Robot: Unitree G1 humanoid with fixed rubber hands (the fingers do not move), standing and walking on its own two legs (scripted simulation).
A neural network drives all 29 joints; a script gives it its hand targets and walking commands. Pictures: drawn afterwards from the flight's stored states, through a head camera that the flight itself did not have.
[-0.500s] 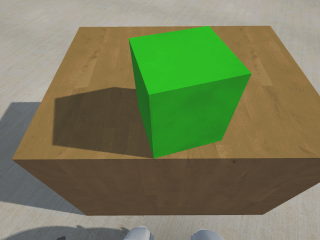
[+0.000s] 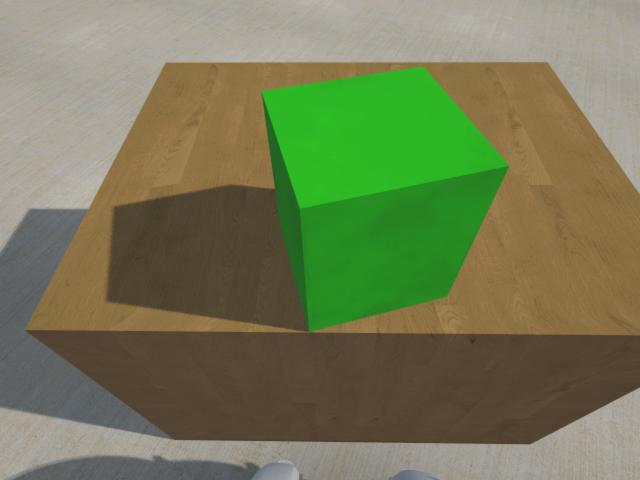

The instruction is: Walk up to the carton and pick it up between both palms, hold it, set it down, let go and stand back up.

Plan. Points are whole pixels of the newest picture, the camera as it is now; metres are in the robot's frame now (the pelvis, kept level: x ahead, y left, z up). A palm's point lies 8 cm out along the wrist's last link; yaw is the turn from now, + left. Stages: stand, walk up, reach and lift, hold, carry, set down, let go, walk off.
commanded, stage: walk up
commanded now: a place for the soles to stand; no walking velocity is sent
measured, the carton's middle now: (363, 204) +0.45 -0.02 +0.09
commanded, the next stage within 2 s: none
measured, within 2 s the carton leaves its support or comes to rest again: neither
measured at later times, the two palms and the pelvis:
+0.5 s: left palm out of the picture +0.09 +0.27 -0.10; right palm out of the picture +0.07 -0.34 -0.10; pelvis +0.00 -0.03 +0.00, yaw +0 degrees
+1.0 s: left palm out of the picture +0.07 +0.29 -0.11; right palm out of the picture +0.08 -0.32 -0.08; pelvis +0.00 -0.01 +0.00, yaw +1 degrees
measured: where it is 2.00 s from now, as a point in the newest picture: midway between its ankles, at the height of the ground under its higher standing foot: outside the picture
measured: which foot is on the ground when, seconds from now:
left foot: down 0.00-0.52, up 0.54-0.86, down 0.88-1.00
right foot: down 0.00-1.00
